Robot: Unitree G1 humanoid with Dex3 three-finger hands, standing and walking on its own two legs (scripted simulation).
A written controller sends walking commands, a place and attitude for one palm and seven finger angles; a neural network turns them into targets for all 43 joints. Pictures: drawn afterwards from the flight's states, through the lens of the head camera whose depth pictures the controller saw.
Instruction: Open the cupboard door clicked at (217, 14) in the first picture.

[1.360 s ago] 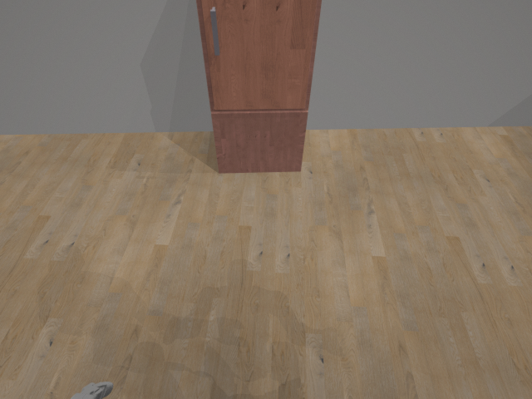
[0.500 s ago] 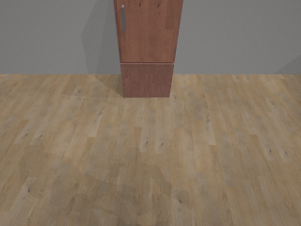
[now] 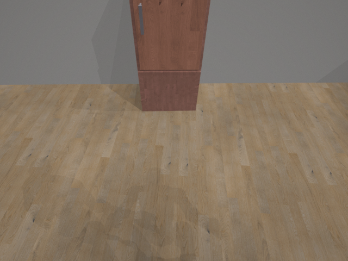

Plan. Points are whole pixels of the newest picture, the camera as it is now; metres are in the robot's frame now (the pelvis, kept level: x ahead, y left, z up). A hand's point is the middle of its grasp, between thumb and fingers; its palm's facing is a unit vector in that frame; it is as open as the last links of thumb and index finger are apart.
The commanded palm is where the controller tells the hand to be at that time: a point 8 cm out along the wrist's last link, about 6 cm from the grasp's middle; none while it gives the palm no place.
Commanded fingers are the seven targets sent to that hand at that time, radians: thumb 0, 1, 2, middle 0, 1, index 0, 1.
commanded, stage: look at it before walking up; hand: left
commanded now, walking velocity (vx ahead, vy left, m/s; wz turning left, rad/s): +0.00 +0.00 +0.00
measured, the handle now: (141, 19) +1.35 +0.28 +0.00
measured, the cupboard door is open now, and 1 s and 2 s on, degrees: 0 0 0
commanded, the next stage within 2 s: walk to a spot facing it in 0.08 s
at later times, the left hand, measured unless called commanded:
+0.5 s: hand out of the picture +0.03 +0.21 -0.20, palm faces +0.02 -0.98 -0.17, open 7.4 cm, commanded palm none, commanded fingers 0.00 0.90 0.90 -0.20 -0.30 -0.20 -0.30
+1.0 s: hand (141, 193) +0.35 +0.13 -0.18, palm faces -0.02 -0.98 -0.18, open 7.3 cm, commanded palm none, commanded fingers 0.00 0.90 0.90 -0.20 -0.30 -0.20 -0.30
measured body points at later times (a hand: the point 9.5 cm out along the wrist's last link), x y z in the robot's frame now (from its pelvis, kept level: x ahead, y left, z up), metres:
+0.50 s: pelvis +0.06 +0.01 -0.02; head +0.05 +0.03 +0.43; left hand +0.03 +0.26 -0.18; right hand +0.06 -0.24 -0.16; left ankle +0.01 +0.12 -0.75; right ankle +0.00 -0.12 -0.74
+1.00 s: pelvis +0.25 -0.04 -0.02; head +0.27 -0.04 +0.43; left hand +0.35 +0.18 -0.16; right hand +0.17 -0.26 -0.17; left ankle +0.16 +0.09 -0.64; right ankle +0.30 -0.13 -0.75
